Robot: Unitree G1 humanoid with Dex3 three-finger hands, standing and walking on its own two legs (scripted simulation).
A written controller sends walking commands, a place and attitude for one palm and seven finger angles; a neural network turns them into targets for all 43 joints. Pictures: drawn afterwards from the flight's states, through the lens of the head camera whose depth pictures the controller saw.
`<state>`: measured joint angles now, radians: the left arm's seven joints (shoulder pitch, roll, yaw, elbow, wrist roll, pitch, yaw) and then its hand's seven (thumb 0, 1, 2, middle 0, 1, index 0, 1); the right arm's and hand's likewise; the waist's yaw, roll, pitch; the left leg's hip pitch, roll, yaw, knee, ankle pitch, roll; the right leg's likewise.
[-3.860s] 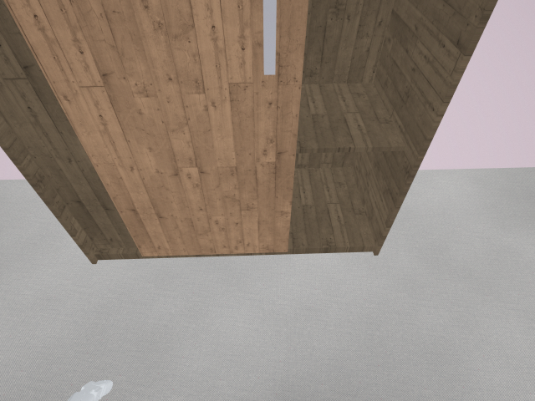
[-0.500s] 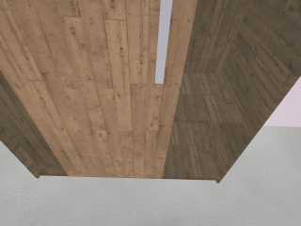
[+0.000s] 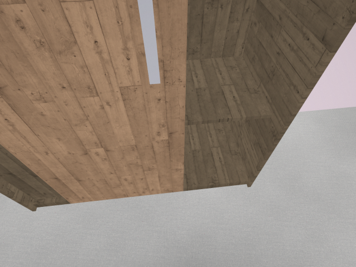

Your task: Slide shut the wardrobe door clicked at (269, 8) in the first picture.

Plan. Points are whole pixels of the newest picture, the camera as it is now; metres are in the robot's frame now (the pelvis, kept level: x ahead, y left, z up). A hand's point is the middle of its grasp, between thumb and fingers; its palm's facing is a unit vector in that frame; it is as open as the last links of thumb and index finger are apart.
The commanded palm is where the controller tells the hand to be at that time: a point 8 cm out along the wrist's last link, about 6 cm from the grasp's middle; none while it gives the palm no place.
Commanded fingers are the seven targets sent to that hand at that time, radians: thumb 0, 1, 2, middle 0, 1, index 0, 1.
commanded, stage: come to a stop and stand still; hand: left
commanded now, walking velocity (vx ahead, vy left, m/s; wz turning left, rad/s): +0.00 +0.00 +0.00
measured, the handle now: (148, 20) +0.53 +0.07 +0.26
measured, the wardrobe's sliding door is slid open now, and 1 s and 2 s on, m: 0.39 0.39 0.39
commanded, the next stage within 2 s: look again from close up in 0.52 s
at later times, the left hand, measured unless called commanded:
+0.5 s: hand out of the picture +0.03 +0.15 -0.15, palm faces +0.07 -0.97 -0.25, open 7.3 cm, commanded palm none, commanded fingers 0.00 0.90 0.90 -0.20 -0.30 -0.20 -0.30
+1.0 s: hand out of the picture +0.00 +0.16 -0.16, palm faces +0.07 -0.98 -0.20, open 7.4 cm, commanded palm none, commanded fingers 0.00 0.90 0.90 -0.20 -0.30 -0.20 -0.30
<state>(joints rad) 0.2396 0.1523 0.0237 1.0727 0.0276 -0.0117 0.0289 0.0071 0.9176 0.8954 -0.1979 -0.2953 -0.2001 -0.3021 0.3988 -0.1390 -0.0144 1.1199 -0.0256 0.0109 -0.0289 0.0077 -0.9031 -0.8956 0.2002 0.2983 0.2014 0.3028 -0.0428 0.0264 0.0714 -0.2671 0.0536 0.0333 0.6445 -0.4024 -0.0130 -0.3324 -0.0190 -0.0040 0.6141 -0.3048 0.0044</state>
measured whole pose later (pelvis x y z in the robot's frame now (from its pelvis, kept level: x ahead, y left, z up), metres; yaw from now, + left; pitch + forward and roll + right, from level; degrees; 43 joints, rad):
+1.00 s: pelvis +0.00 -0.01 +0.01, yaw +2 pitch -2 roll +1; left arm 0.29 0.14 0.01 1.10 0.01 -0.01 0.02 0.01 0.91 0.90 -0.20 -0.30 -0.20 -0.30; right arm 0.33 -0.13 0.02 1.14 -0.02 -0.02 -0.03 0.00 -0.91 -0.90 0.20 0.30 0.20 0.30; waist 0.00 0.02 0.03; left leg -0.14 0.04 -0.01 0.45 -0.29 -0.04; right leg -0.22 -0.03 -0.03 0.50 -0.25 0.00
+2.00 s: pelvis -0.03 -0.01 -0.03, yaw +5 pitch +4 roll -2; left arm 0.48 0.20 0.21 -0.15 -0.26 -0.40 -0.16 0.02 0.42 0.69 -0.23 -0.60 -0.23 -0.61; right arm 0.18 -0.26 0.01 0.54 0.01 -0.28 -0.04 0.01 -0.90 -0.90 0.20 0.30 0.20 0.30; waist 0.08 0.01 -0.05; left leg -0.54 0.03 -0.09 0.94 -0.47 -0.04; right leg -0.55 -0.04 -0.10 0.88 -0.40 0.00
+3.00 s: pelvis -0.01 -0.01 +0.01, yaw +4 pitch -4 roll +0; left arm -0.21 0.47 0.52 -0.07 -0.32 0.35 -0.36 -0.01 -0.50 0.30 -0.30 -1.19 -0.30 -1.20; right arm 0.18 -0.26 0.11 0.65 0.07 -0.23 -0.11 0.02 -0.90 -0.90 0.20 0.30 0.20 0.30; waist 0.08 0.07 -0.03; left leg -0.12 0.03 -0.04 0.50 -0.31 -0.03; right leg -0.16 -0.03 -0.07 0.49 -0.25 0.01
